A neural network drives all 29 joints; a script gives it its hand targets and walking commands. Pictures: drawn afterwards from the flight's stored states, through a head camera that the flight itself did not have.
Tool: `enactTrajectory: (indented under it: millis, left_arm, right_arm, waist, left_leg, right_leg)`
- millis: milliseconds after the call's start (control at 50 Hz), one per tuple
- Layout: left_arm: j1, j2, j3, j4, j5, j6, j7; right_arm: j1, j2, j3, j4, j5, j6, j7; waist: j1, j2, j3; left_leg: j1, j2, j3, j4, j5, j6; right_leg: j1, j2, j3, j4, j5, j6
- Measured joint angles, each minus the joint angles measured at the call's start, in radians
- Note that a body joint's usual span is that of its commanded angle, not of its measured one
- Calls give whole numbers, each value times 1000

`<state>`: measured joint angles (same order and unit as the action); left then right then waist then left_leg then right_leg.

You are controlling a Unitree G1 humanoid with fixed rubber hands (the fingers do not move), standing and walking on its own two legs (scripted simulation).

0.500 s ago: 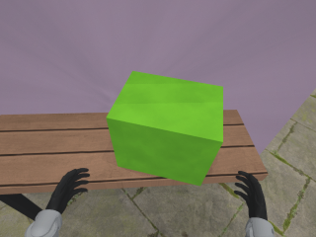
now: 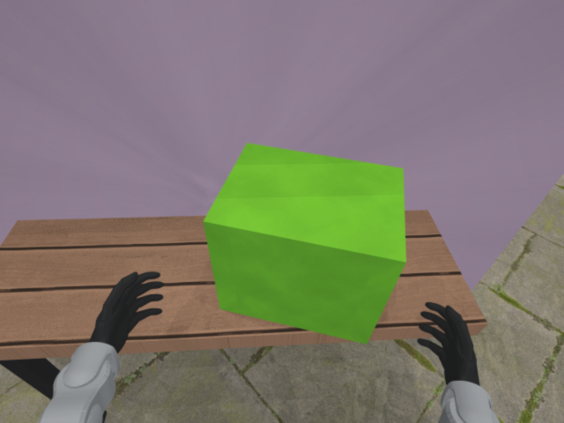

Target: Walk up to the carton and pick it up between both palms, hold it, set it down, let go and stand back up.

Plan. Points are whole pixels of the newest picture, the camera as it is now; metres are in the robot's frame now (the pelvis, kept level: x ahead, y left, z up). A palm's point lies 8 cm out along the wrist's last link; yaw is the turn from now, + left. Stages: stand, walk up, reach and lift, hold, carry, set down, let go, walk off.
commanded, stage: reach and lift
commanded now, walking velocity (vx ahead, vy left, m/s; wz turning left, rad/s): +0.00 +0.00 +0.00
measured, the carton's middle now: (306, 242) +0.42 -0.02 +0.00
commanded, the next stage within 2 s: none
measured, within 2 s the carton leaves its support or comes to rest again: neither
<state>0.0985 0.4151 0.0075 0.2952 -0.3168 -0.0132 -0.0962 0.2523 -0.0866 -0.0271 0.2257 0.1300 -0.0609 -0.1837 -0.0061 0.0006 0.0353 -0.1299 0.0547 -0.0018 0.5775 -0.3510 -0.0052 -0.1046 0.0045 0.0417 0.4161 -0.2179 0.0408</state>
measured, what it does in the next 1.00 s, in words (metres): stands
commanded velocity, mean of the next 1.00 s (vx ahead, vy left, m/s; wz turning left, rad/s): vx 0.00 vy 0.00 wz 0.00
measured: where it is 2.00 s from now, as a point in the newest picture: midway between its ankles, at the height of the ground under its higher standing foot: outside the picture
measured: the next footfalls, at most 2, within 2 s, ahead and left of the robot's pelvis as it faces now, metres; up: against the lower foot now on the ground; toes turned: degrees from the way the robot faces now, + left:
none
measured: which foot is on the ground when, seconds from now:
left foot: down 0.00-1.00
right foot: down 0.00-1.00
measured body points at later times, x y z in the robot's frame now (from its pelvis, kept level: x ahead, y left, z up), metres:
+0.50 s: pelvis +0.00 +0.00 +0.00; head +0.00 +0.02 +0.45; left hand +0.33 +0.23 +0.07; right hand +0.27 -0.22 +0.05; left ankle -0.02 +0.11 -0.74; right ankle +0.01 -0.16 -0.74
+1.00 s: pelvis +0.00 +0.00 +0.00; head +0.01 +0.02 +0.45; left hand +0.39 +0.23 +0.12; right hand +0.34 -0.22 +0.10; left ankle -0.02 +0.11 -0.74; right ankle +0.01 -0.17 -0.74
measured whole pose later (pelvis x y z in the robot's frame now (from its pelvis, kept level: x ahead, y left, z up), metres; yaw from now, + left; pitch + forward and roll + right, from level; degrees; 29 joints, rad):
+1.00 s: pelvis +0.00 +0.00 +0.00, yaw +0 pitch -4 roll -3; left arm -0.56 0.44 0.01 0.51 -0.33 0.30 -0.10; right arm -0.29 -0.23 -0.05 0.25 0.18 0.25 -0.18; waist -0.01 0.00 0.09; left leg -0.13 0.05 0.00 0.52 -0.32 -0.01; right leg -0.10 0.00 0.04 0.36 -0.19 0.05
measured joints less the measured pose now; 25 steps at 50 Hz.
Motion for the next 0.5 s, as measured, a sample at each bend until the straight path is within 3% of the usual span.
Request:
enactTrajectory:
  millis: [200,500]
  left_arm:
    - [-170,1,0,0,-15,124,8]
    - [-316,1,0,0,-15,236,8]
  right_arm:
    - [-137,-37,0,-35,0,150,0]
    - [-244,-86,-2,-41,16,202,0]
  waist:
    - [0,0,14]
    - [0,0,34]
  left_leg:
    - [0,0,0,-2,6,3]
    - [0,0,0,-33,20,0]
  right_leg:
    - [0,0,0,-2,7,2]
    - [5,-1,0,-44,26,8]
